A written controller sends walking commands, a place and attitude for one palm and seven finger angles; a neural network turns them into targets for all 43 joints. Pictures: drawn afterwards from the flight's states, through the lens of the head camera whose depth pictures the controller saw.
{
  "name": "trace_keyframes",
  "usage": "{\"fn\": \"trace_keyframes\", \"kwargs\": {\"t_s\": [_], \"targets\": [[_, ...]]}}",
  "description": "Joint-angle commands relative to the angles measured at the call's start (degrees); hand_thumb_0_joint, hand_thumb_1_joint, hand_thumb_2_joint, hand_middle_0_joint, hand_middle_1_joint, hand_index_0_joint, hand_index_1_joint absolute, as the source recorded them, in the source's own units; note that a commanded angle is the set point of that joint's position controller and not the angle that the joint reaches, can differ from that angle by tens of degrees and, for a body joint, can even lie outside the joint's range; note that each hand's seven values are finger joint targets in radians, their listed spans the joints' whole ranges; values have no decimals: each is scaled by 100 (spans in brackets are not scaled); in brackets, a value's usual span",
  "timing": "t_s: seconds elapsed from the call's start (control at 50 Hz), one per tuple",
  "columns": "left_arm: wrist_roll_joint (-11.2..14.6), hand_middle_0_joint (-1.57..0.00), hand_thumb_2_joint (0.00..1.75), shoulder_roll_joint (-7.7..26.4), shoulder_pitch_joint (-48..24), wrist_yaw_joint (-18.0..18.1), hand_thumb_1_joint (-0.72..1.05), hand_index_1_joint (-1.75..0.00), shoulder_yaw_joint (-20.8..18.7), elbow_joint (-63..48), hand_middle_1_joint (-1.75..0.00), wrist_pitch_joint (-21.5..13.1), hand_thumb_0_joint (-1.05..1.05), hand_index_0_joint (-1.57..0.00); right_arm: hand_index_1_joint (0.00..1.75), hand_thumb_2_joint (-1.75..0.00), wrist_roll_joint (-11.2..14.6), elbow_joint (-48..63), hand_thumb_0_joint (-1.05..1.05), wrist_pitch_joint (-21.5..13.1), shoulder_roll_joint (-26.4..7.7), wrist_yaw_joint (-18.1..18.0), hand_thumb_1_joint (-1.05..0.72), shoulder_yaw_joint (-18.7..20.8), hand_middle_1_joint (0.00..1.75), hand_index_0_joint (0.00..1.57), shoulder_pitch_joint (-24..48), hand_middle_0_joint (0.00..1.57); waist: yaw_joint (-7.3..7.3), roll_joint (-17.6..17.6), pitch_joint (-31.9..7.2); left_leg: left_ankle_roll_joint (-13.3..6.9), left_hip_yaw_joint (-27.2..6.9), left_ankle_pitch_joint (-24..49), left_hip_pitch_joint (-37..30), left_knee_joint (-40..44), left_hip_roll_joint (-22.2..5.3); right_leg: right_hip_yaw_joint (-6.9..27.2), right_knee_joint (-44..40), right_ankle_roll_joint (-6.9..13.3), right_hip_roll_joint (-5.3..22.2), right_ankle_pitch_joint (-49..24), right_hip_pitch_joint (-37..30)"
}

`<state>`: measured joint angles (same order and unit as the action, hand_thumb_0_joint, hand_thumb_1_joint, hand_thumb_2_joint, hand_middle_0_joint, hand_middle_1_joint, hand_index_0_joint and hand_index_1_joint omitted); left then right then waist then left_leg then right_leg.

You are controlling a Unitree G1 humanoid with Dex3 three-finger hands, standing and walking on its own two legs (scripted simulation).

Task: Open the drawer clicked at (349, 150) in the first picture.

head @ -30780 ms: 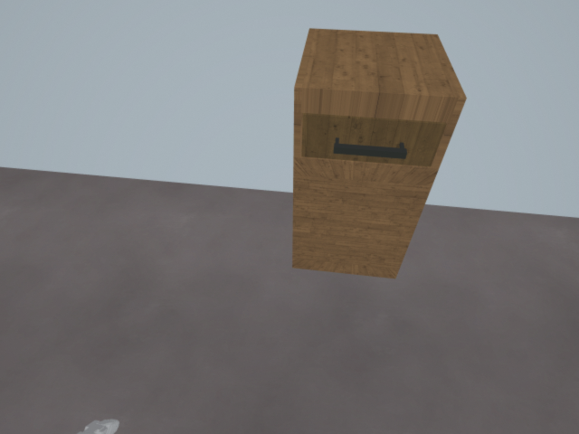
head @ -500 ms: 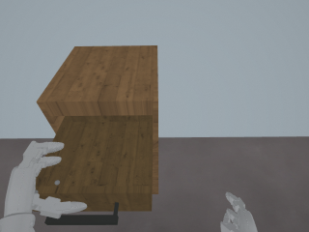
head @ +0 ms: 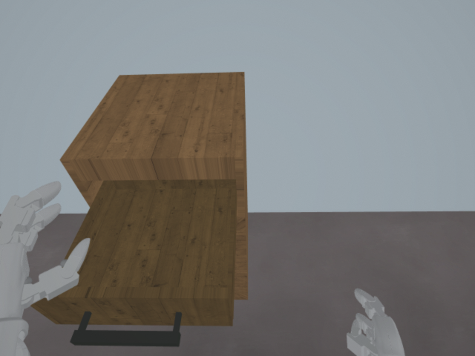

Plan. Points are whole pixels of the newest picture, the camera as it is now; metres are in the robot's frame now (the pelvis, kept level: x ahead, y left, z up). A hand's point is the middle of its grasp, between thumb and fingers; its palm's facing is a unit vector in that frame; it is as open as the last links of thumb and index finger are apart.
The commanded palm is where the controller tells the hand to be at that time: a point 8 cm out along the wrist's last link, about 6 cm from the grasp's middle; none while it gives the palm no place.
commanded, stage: draw the hand back to the body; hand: left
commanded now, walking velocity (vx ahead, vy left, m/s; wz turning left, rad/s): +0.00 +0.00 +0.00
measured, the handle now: (129, 327) +0.19 +0.25 -0.11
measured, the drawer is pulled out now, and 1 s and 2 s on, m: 0.30 0.30 0.30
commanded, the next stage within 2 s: step back with the hand held close in 0.28 s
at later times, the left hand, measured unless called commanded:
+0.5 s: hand (61, 259) +0.18 +0.24 +0.17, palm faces +0.41 -0.79 -0.46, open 7.4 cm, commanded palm +0.11 +0.27 +0.17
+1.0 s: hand (29, 308) +0.12 +0.26 +0.15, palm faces +0.35 -0.80 -0.49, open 7.4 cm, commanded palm +0.06 +0.29 +0.17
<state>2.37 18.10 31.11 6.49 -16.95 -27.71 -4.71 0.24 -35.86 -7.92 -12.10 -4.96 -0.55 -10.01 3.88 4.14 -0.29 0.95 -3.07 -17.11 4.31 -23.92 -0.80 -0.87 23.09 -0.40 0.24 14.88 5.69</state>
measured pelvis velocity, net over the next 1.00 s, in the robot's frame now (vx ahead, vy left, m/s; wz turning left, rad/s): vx -0.07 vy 0.01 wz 0.00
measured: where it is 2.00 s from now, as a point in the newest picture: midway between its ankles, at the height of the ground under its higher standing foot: outside the picture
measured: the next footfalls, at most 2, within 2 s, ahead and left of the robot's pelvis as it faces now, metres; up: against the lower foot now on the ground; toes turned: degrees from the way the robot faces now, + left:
right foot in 1.38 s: -0.14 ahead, -0.10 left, +0.00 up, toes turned -1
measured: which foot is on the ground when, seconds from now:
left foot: down 0.00-1.00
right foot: down 0.00-1.00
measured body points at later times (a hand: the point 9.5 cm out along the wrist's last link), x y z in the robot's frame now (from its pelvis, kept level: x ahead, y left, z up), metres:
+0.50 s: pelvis -0.02 -0.01 +0.00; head -0.01 -0.03 +0.45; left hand +0.15 +0.28 +0.19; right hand +0.18 -0.23 -0.09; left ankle -0.04 +0.13 -0.74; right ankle -0.02 -0.12 -0.74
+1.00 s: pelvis -0.07 +0.01 -0.01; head -0.03 +0.03 +0.44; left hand +0.10 +0.30 +0.18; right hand +0.14 -0.21 -0.08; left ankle -0.04 +0.13 -0.74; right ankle -0.02 -0.12 -0.74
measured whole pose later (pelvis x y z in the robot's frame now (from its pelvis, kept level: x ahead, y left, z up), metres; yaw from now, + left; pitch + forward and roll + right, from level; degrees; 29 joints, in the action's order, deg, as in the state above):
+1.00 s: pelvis -0.07 +0.01 -0.01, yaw +0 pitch +2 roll +0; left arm 1.9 22.6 36.7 7.7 -22.6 -35.7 -10.5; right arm 0.8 -30.2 -1.8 -10.2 -3.6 0.2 -7.4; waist 0.6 -1.4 2.2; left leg -0.1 -2.6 -13.8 18.6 -30.6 1.0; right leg -0.3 29.2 -1.6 1.9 11.2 19.7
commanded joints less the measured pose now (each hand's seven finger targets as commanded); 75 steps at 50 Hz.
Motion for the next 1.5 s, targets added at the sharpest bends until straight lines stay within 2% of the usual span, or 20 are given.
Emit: {"fn": "trace_keyframes", "kwargs": {"t_s": [0.0,0.26,0.34,0.36,0.38,0.4,0.42,0.56,0.7,0.84,0.98,1.08,1.12,1.18,1.24,1.32,1.36,1.42,1.46,1.48], "targets": [[59,-21,86,775,-333,85,80,-37,-529,-861,-37,-330,0,-21,30,-90,22,937,0,-251,-438,-37,-90,165,30,20,764,20,-62,-143,-155,-167,374,1903,152,238,-43,-247,-303,103,109,-1573,-30],[66,-20,90,1051,-405,91,90,-30,-727,-1181,-30,-428,0,-20,30,-90,-8,991,0,-305,-437,-28,-90,149,30,20,773,20,-16,-171,-404,-166,359,1853,46,268,-5,-248,-322,82,67,-1515,-87],[89,-20,90,886,-399,66,90,-30,-585,-980,-30,-415,0,-20,30,-90,17,977,0,-280,-441,-35,-90,156,30,20,782,20,-62,-155,-133,-166,345,1622,98,315,-24,-222,-399,85,53,-1236,49],[72,-20,90,998,-408,79,90,-30,-695,-1007,-30,-439,0,-20,30,-90,1,971,0,-289,-470,-33,-90,172,30,20,775,20,-26,-231,-245,-169,350,1684,70,316,-4,-235,-399,81,42,-1294,9],[108,-20,90,1603,-1125,113,90,-30,-1386,-1499,-30,-682,0,-20,30,-90,62,1162,0,-95,-616,19,-90,171,30,20,690,20,-249,-297,529,-251,228,1208,664,125,-25,321,-740,79,275,-1522,608],[62,-20,90,1637,-1196,97,90,-30,-1423,-1426,-30,-816,0,-20,30,-90,56,1138,0,-9,-537,24,-90,163,30,20,669,20,-271,-320,443,-234,156,944,713,134,-8,352,-767,114,390,-1398,596],[15,-20,90,1153,-555,53,90,-30,-1052,-891,-30,-796,0,-20,30,-90,16,1058,0,63,-528,28,-90,190,30,20,769,20,-273,-473,509,-251,141,991,699,111,-4,292,-793,94,365,-1352,694],[-7,-20,90,1075,670,76,90,-30,-1002,-1350,-30,-889,0,-20,30,-90,57,1295,0,416,-631,128,-90,396,30,20,841,20,-301,-400,-1021,-263,193,2145,561,-28,-137,77,-173,16,427,-2329,-82],[34,-20,90,1446,819,219,90,-30,-1333,-1939,-30,-902,0,-20,30,-90,87,1422,0,527,-605,38,-90,443,30,20,836,20,-346,-202,-1257,-217,18,2905,835,-97,-267,-37,240,-26,379,-2691,-169],[32,-20,90,1246,833,246,90,-30,-1206,-1876,-30,-903,0,-20,30,-90,58,1368,0,426,-634,48,-90,448,30,20,782,20,-331,175,-794,-339,-216,2074,1623,267,-550,-82,675,-57,207,-1538,17],[-46,-20,90,1185,568,274,90,-30,-1163,-1947,-30,-1004,0,-20,30,-90,68,1427,0,255,-646,92,-90,392,30,20,666,20,-341,54,-370,-474,-281,-685,3065,299,-490,256,704,-8,301,-823,-193],[-32,-20,90,1212,335,361,90,-30,-1038,-2005,-30,-1123,0,-20,30,-90,24,1223,0,175,-620,90,-90,403,30,20,458,20,-429,-832,-396,-183,97,-659,1477,-1237,161,1017,-766,403,991,800,1831],[-27,-20,90,1215,357,405,90,-30,-1048,-1898,-30,-1098,0,-20,30,-90,-12,1115,0,181,-594,60,-90,377,30,20,453,20,-443,-897,-470,-155,96,-453,1073,-1304,134,821,-806,449,1057,866,2138],[-38,-20,90,1241,290,430,90,-30,-1112,-1984,-30,-1115,0,-20,30,-90,6,1159,0,157,-639,20,-90,363,30,20,583,20,-431,-208,-352,-280,-363,-439,1639,-97,-275,341,-102,116,465,668,1637],[-137,-20,90,1254,272,403,90,-30,-1308,-2021,-30,-1195,0,-20,30,-90,60,1352,0,28,-666,0,-90,386,30,20,724,20,-362,990,-419,-780,-1357,-1614,3932,1367,-1327,0,2199,-133,-204,250,-389],[-75,-20,90,1182,580,329,90,-30,-1235,-2104,-30,-1277,0,-20,30,-90,13,1215,0,-155,-630,71,-90,422,30,20,575,20,-290,445,-620,-800,-989,695,2814,385,-1195,159,1725,-21,-109,347,267],[22,-20,90,1163,749,240,90,-30,-1189,-2056,-30,-1309,0,-20,30,-90,-34,1012,0,-224,-662,136,-90,391,30,20,520,20,-292,551,-649,-778,-976,1485,2006,232,-1150,19,1053,-15,-144,511,670],[37,-20,90,1190,521,158,90,-30,-1076,-2300,-30,-1414,0,-20,30,-90,-112,798,0,-285,-681,199,-90,313,30,20,521,20,-297,786,-1036,-684,-900,3901,659,-355,-1124,60,41,18,-80,-448,865],[-3,-20,90,1374,529,137,90,-30,-1198,-2317,-30,-1402,0,-20,30,-90,-42,886,0,-144,-626,224,-90,299,30,20,637,20,-261,16,-1683,-356,-162,4229,295,-1104,-737,204,-365,-63,276,-3048,288],[35,-20,90,1374,589,109,90,-30,-1198,-2178,-30,-1343,0,-20,30,-90,73,1015,0,-89,-594,213,-90,399,30,20,652,20,-310,-1083,-1822,-153,298,3161,754,-1511,-282,385,-168,-49,671,-4609,-44]]}}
